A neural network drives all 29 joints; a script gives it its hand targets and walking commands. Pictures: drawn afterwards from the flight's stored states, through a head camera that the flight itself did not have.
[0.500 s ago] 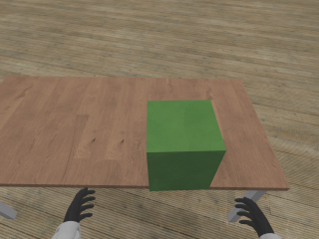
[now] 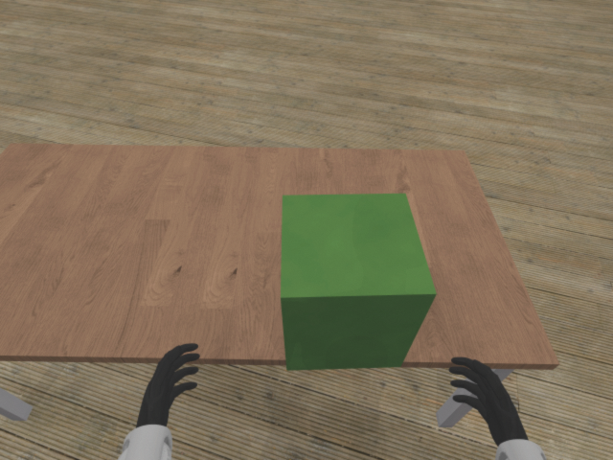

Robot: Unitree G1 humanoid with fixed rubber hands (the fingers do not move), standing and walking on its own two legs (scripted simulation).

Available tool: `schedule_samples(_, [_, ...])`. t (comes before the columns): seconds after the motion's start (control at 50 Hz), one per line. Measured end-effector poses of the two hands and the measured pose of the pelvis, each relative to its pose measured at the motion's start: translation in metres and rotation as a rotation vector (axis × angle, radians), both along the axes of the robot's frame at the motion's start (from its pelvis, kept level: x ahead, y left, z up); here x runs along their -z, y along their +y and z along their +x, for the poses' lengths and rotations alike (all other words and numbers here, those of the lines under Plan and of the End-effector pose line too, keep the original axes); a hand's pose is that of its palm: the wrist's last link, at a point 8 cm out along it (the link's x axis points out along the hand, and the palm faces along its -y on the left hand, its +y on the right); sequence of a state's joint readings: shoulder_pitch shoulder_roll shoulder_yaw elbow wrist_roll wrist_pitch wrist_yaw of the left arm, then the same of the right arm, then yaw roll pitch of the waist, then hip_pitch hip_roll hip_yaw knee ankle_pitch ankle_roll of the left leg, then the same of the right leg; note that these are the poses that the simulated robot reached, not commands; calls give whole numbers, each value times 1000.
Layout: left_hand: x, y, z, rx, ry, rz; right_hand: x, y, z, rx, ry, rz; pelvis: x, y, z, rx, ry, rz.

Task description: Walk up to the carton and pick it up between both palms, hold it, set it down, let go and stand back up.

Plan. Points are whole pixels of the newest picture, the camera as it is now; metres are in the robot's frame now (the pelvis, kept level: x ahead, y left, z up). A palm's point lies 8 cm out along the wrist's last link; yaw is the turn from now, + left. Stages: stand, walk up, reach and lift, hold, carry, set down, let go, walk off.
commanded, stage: reach and lift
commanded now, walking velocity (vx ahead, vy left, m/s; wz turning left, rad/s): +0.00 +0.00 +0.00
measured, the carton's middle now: (344, 285) +0.42 -0.07 -0.08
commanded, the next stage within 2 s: none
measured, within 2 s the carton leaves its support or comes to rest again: neither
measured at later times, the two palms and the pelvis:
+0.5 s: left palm (167, 388) +0.23 +0.19 -0.03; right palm (487, 392) +0.22 -0.24 -0.04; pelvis +0.02 +0.00 +0.00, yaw +0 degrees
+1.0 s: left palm (171, 335) +0.29 +0.18 +0.00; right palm (470, 323) +0.30 -0.23 +0.00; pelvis +0.03 +0.00 +0.00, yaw +0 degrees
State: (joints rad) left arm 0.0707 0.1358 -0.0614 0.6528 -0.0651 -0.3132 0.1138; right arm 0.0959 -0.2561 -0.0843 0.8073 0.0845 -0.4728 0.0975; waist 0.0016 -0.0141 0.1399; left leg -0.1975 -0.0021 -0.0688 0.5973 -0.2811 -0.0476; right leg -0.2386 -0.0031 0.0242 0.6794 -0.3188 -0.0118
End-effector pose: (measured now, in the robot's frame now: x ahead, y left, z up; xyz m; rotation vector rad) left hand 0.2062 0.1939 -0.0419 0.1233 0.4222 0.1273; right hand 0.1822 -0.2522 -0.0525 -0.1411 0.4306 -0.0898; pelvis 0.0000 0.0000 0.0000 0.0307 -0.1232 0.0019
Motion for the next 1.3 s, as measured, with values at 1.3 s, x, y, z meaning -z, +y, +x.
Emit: schedule_samples(1.3, [-80, -17, 127, -6, -151, -45, -89, 26, 160, -23, -185, 95, -1, 1, 14, 0, 35, -1])
